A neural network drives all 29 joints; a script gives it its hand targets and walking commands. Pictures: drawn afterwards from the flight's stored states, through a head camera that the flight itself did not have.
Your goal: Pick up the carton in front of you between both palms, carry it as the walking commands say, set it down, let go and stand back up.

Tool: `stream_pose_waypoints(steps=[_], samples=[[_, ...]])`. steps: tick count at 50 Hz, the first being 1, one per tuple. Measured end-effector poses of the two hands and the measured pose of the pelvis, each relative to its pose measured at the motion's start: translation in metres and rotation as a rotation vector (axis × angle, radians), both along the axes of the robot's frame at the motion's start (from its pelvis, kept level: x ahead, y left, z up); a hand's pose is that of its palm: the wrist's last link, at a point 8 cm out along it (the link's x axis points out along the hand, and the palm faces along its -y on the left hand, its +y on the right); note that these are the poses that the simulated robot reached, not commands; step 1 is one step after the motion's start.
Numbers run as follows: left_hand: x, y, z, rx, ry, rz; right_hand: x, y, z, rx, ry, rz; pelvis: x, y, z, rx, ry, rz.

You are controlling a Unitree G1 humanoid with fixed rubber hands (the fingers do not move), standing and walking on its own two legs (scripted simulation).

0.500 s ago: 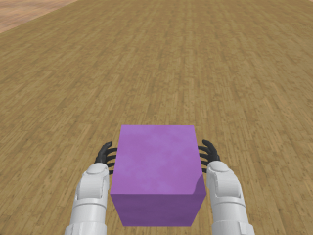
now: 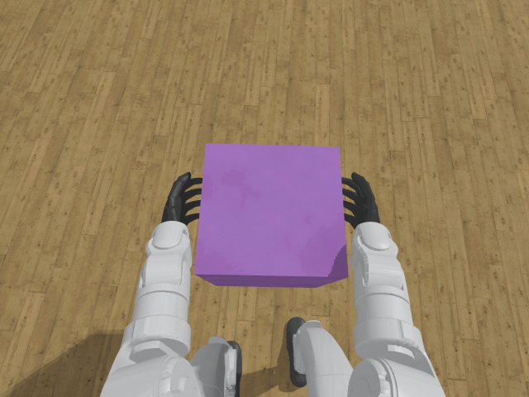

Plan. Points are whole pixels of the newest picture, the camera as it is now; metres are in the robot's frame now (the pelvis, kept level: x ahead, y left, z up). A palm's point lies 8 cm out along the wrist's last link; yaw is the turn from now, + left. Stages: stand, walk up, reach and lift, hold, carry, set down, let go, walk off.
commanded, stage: set down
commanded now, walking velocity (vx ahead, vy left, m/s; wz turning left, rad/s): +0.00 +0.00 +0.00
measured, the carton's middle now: (268, 226) +0.38 -0.02 -0.14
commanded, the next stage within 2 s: none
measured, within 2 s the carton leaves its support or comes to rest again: rests again in 2.00 s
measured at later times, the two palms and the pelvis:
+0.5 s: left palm (202, 213) +0.43 +0.12 -0.20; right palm (346, 216) +0.41 -0.18 -0.20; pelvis -0.02 +0.01 -0.13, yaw +3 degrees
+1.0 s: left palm (220, 213) +0.49 +0.10 -0.36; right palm (335, 224) +0.44 -0.20 -0.36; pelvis -0.05 +0.00 -0.25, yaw +4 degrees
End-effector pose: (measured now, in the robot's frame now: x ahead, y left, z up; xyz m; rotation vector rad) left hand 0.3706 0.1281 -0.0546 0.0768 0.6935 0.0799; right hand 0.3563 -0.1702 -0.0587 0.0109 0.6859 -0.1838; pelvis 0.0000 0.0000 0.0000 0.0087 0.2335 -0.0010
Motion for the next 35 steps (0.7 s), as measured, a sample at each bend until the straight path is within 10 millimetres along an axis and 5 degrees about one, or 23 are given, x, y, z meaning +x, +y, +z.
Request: stream_pose_waypoints(steps=[6,20,35], samples=[[0.011,0.002,-0.057,-0.025,-0.033,0.009,0.008,0.002,-0.057,0.009,-0.035,-0.016,-0.007,0.008,-0.033,0.001,0.194,0.02],[0.051,-0.006,-0.115,-0.069,-0.035,0.032,0.048,-0.006,-0.111,0.033,-0.039,-0.045,-0.019,0.01,-0.105,-0.003,0.397,0.04],[0.086,-0.018,-0.214,-0.045,-0.015,-0.019,0.07,-0.017,-0.213,0.028,-0.019,-0.074,-0.032,0.001,-0.183,0.009,0.546,0.046]])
